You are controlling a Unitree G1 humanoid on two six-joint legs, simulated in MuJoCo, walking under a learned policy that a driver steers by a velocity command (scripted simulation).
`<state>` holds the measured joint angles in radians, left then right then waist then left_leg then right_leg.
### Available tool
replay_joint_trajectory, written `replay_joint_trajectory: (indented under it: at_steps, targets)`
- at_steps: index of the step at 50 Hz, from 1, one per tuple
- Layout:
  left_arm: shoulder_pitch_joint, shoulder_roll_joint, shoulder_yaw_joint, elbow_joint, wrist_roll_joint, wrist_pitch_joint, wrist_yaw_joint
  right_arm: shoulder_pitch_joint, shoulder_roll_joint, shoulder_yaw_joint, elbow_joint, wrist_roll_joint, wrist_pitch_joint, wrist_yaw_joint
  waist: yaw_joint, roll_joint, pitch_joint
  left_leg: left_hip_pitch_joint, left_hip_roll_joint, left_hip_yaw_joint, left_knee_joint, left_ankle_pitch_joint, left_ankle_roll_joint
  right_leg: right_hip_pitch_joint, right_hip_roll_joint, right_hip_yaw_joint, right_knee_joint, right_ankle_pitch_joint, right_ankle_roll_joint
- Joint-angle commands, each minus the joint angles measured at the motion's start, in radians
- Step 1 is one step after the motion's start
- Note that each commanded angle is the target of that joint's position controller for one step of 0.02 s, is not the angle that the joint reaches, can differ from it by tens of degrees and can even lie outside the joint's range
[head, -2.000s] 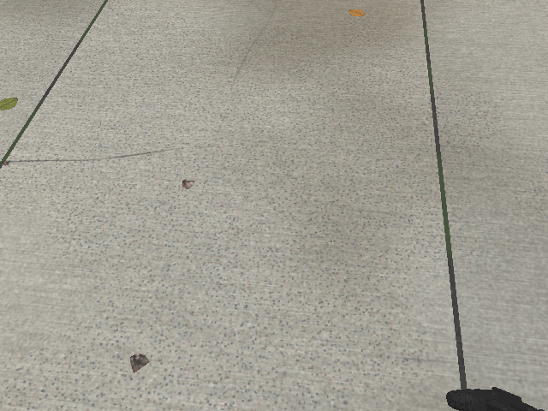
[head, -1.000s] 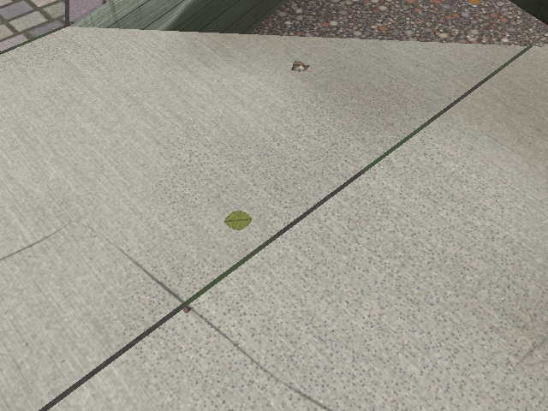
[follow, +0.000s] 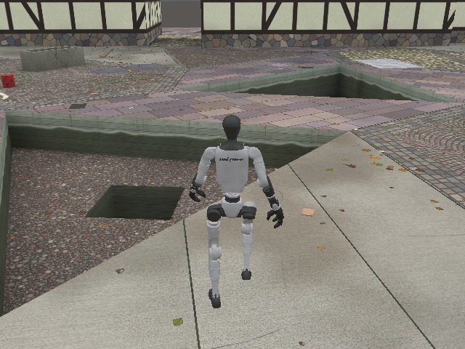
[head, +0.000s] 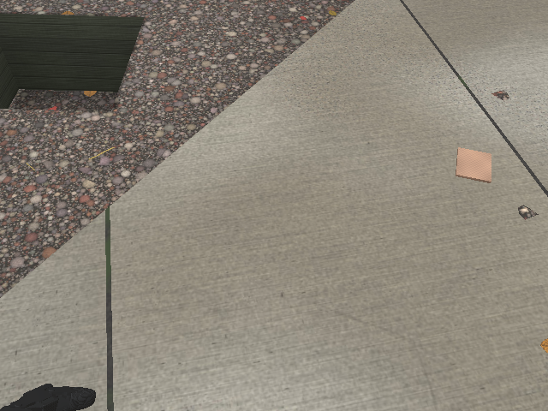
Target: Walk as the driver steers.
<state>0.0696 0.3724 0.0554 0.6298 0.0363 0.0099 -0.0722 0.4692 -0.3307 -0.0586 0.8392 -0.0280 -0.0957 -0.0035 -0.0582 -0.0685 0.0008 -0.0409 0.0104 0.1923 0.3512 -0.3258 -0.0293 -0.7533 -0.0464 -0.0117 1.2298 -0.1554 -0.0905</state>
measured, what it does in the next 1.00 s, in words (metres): walks ahead, turning right: right foot, then left foot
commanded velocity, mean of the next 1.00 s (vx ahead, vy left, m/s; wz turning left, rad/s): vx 0.29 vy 0.00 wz -0.55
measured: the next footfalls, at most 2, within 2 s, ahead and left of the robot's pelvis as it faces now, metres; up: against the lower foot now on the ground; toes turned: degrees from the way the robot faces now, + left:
right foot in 0.20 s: +0.37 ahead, -0.06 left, +0.00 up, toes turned -14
left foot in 0.64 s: +0.60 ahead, +0.07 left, +0.00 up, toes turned -22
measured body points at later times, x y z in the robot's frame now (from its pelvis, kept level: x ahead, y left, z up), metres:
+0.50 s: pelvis +0.34 +0.00 +0.00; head +0.38 -0.03 +0.45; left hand +0.54 +0.22 -0.10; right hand +0.44 -0.32 -0.09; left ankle +0.54 +0.13 -0.67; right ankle +0.33 -0.05 -0.73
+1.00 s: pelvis +0.42 +0.00 -0.01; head +0.44 -0.04 +0.44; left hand +0.68 +0.18 -0.10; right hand +0.43 -0.33 -0.11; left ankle +0.57 +0.09 -0.74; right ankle +0.37 -0.10 -0.73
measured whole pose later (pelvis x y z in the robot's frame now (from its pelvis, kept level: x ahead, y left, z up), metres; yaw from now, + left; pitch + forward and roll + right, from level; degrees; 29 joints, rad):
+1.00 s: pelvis +0.42 +0.00 -0.01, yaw -34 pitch +1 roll +2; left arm 0.21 0.28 0.09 0.69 -0.02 0.09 0.01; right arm 0.07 -0.27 -0.07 0.69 0.00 0.02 -0.06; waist 0.03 0.02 0.05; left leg -0.37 0.12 0.19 0.52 -0.15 -0.02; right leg -0.40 -0.06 -0.04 0.75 -0.33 0.00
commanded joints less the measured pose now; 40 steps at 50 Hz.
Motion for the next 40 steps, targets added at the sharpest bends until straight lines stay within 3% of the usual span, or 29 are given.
replay_joint_trajectory:
  at_steps: [1, 3, 4, 5, 6, 8, 9, 10, 11, 12, 13, 14, 15, 16, 17, 20, 22, 25, 28, 30, 31, 32, 33, 34, 35, 36, 37, 38, 40]
  targets:
    - [-0.090, -0.021, -0.028, -0.110, -0.005, -0.002, -0.020, -0.091, -0.044, 0.006, -0.055, 0.000, -0.036, 0.005, 0.070, 0.131, 0.109, -0.079, 0.214, -0.042, -0.233, 0.411, 0.060, -0.024, -0.034, -0.011, -0.156, 0.132, -0.006]
    - [-0.163, -0.032, -0.038, -0.124, -0.004, -0.005, -0.034, -0.045, -0.068, 0.001, -0.028, -0.002, -0.033, -0.001, 0.053, 0.103, 0.152, -0.044, 0.194, 0.044, -0.251, 0.548, 0.041, 0.031, -0.008, -0.096, -0.317, 0.158, -0.036]
    - [-0.181, -0.044, -0.044, -0.123, -0.002, -0.009, -0.037, -0.042, -0.079, -0.001, -0.025, -0.001, -0.030, -0.006, 0.055, 0.096, 0.167, -0.035, 0.188, 0.081, -0.215, 0.765, 0.026, 0.093, 0.021, -0.143, -0.402, 0.159, -0.052]
    - [-0.168, -0.042, -0.043, -0.109, 0.002, -0.014, -0.035, -0.019, -0.096, -0.003, -0.022, 0.004, -0.024, -0.013, 0.058, 0.098, 0.142, 0.010, 0.178, 0.099, -0.139, 1.057, 0.017, 0.162, 0.080, -0.202, -0.449, 0.151, -0.063]
    - [-0.111, -0.038, -0.040, -0.088, 0.007, -0.020, -0.029, -0.008, -0.127, -0.010, -0.023, 0.010, -0.016, -0.024, 0.088, 0.126, 0.097, 0.040, 0.186, 0.099, -0.032, 1.256, 0.009, 0.246, 0.127, -0.223, -0.489, 0.132, -0.067]
    - [0.174, 0.012, -0.011, 0.002, 0.017, -0.032, -0.009, -0.043, -0.181, -0.023, -0.038, 0.023, 0.006, -0.038, 0.227, 0.162, -0.056, -0.040, 0.237, 0.061, 0.351, 1.347, 0.014, 0.602, 0.180, -0.150, -0.562, 0.127, -0.107]
    - [0.349, 0.046, 0.014, 0.071, 0.015, -0.043, 0.017, -0.072, -0.170, -0.022, -0.052, 0.026, 0.011, -0.029, 0.286, 0.143, -0.128, -0.152, 0.220, 0.053, 0.619, 1.079, 0.015, 0.827, 0.160, -0.058, -0.667, 0.234, -0.141]
    - [0.296, 0.167, 0.067, 0.015, -0.104, -0.033, 0.046, -0.127, -0.150, -0.025, -0.109, 0.026, -0.011, -0.040, 0.255, -0.042, -0.127, -0.483, -0.008, 0.018, 1.013, 0.010, -0.046, 1.115, -0.055, 0.207, -0.714, 0.583, -0.188]
    - [0.224, 0.259, 0.059, -0.034, -0.039, -0.039, 0.059, 0.002, -0.083, 0.007, -0.176, 0.013, -0.043, -0.032, 0.124, -0.111, -0.421, -0.658, -0.037, -0.226, 1.305, -0.304, -0.060, 1.341, -0.309, 0.640, -0.656, 1.058, -0.368]
    - [0.202, 0.203, 0.065, -0.068, 0.005, -0.034, 0.063, -0.068, -0.143, 0.003, -0.198, 0.056, -0.051, -0.027, 0.174, 0.031, -0.572, -0.663, -0.012, -0.365, 1.338, -0.222, -0.053, 1.307, -0.350, 0.706, -0.771, 0.751, -0.436]
    - [0.138, 0.156, 0.057, -0.065, -0.012, -0.049, 0.052, -0.118, -0.144, -0.002, -0.207, 0.072, -0.045, -0.033, 0.126, 0.163, -0.390, -0.688, 0.027, -0.337, 1.238, -0.169, -0.045, 1.112, -0.287, 0.620, -0.836, 0.613, -0.391]
    - [0.072, 0.087, 0.041, -0.062, -0.049, -0.064, 0.049, -0.128, -0.133, -0.008, -0.193, 0.060, -0.028, -0.046, 0.071, 0.238, -0.250, -0.688, 0.078, -0.309, 1.148, -0.135, -0.049, 0.933, -0.235, 0.522, -0.864, 0.542, -0.334]
    - [0.037, 0.053, 0.026, -0.062, -0.060, -0.074, 0.049, -0.105, -0.131, -0.014, -0.169, 0.050, -0.007, -0.053, 0.029, 0.242, -0.149, -0.628, 0.101, -0.298, 1.096, -0.115, -0.058, 0.749, -0.200, 0.450, -0.886, 0.566, -0.302]
    - [0.025, 0.049, 0.025, -0.055, -0.053, -0.080, 0.048, -0.089, -0.134, -0.022, -0.164, 0.045, 0.014, -0.054, 0.003, 0.219, -0.090, -0.558, 0.117, -0.293, 1.043, -0.096, -0.063, 0.598, -0.175, 0.392, -0.903, 0.595, -0.278]
    - [0.032, 0.040, 0.024, -0.037, -0.048, -0.083, 0.050, -0.095, -0.112, -0.021, -0.170, 0.039, 0.025, -0.054, -0.005, 0.182, -0.063, -0.518, 0.127, -0.283, 0.984, -0.085, -0.067, 0.501, -0.145, 0.345, -0.914, 0.627, -0.262]
    - [0.078, 0.035, 0.025, 0.019, -0.043, -0.078, 0.068, -0.169, -0.022, -0.002, -0.200, 0.019, 0.028, -0.056, 0.011, 0.091, -0.074, -0.500, 0.094, -0.230, 0.774, 0.026, -0.070, 0.429, -0.056, 0.202, -0.892, 0.793, -0.216]
    - [0.077, 0.021, 0.023, 0.035, -0.045, -0.056, 0.083, -0.209, -0.001, 0.005, -0.203, 0.012, 0.030, -0.050, 0.028, 0.051, -0.112, -0.486, 0.072, -0.215, 0.622, 0.166, -0.067, 0.459, -0.006, 0.136, -0.862, 0.762, -0.171]
    - [0.108, 0.002, 0.018, 0.062, -0.052, -0.028, 0.095, -0.311, 0.002, 0.010, -0.222, 0.021, 0.027, -0.032, 0.078, 0.014, -0.126, -0.446, 0.047, -0.215, 0.426, 0.336, -0.057, 0.507, -0.004, 0.130, -0.840, 0.635, -0.122]
    - [0.130, -0.004, 0.015, 0.084, -0.042, -0.020, 0.093, -0.374, -0.022, 0.005, -0.242, 0.026, 0.023, -0.015, 0.102, -0.016, -0.101, -0.446, 0.038, -0.237, 0.317, 0.306, -0.032, 0.572, -0.060, 0.203, -0.791, 0.544, -0.128]
    - [0.123, -0.016, 0.009, 0.093, -0.042, -0.020, 0.089, -0.366, -0.039, -0.004, -0.243, 0.016, 0.015, -0.006, 0.079, -0.016, -0.096, -0.398, 0.022, -0.232, 0.209, 0.272, 0.008, 0.599, -0.080, 0.246, -0.715, 0.513, -0.115]
    - [0.116, -0.024, 0.005, 0.097, -0.047, -0.023, 0.087, -0.332, -0.039, -0.007, -0.231, 0.008, 0.009, -0.002, 0.050, -0.011, -0.099, -0.307, 0.016, -0.221, 0.104, 0.387, 0.035, 0.583, -0.057, 0.242, -0.671, 0.459, -0.084]
    - [0.153, -0.038, 0.002, 0.098, -0.033, -0.034, 0.086, -0.317, -0.076, -0.015, -0.231, -0.005, 0.001, -0.005, 0.061, 0.035, -0.121, -0.175, 0.081, -0.287, 0.100, 0.767, 0.072, 0.531, 0.005, 0.220, -0.610, 0.343, -0.036]
    - [0.271, -0.041, 0.004, 0.107, -0.030, -0.048, 0.083, -0.316, -0.122, -0.022, -0.253, -0.027, 0.004, -0.015, 0.113, 0.171, -0.186, 0.046, 0.251, -0.425, 0.196, 1.150, 0.203, 0.350, 0.087, 0.208, -0.481, 0.034, 0.032]
    - [0.265, -0.003, 0.009, 0.111, -0.050, -0.050, 0.084, -0.225, -0.091, -0.030, -0.233, -0.017, 0.023, -0.023, 0.031, 0.303, -0.307, 0.168, 0.395, -0.571, 0.176, 1.242, 0.347, 0.248, 0.141, 0.141, -0.291, -0.352, 0.092]
    - [0.192, 0.063, 0.028, 0.085, -0.062, -0.035, 0.078, -0.166, -0.070, -0.026, -0.220, 0.008, 0.041, -0.027, -0.016, 0.286, -0.335, 0.202, 0.449, -0.654, 0.131, 1.090, 0.377, 0.155, 0.131, 0.127, -0.106, -0.566, 0.124]
    - [0.152, 0.078, 0.042, 0.073, -0.069, -0.011, 0.081, -0.179, -0.084, -0.031, -0.222, 0.016, 0.060, -0.034, -0.013, 0.191, -0.304, 0.151, 0.427, -0.629, 0.100, 0.837, 0.347, 0.113, 0.104, 0.128, 0.024, -0.526, 0.140]
    - [0.131, 0.058, 0.045, 0.070, -0.072, 0.018, 0.089, -0.235, -0.071, -0.029, -0.233, 0.012, 0.073, -0.045, 0.009, 0.161, -0.219, 0.045, 0.386, -0.557, 0.062, 0.622, 0.310, 0.090, 0.077, 0.116, 0.075, -0.460, 0.152]
    - [0.140, 0.036, 0.045, 0.069, -0.075, 0.044, 0.097, -0.305, -0.058, -0.025, -0.241, 0.010, 0.082, -0.052, 0.041, 0.167, -0.143, -0.084, 0.344, -0.480, 0.005, 0.437, 0.274, 0.112, 0.049, 0.111, 0.052, -0.398, 0.160]
    - [0.180, -0.011, 0.041, 0.064, -0.070, 0.075, 0.113, -0.408, -0.045, -0.024, -0.250, 0.001, 0.094, -0.055, 0.089, 0.231, -0.072, -0.258, 0.255, -0.324, -0.061, 0.269, 0.218, 0.212, 0.044, 0.035, -0.049, -0.311, 0.172]
Velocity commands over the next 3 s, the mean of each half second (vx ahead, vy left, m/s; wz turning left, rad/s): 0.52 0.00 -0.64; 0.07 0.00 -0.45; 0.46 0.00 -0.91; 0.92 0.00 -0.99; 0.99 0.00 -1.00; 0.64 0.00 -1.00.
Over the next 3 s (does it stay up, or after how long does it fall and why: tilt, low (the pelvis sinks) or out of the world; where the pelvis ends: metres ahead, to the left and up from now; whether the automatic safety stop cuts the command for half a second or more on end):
stays up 0.34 -1.22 0.00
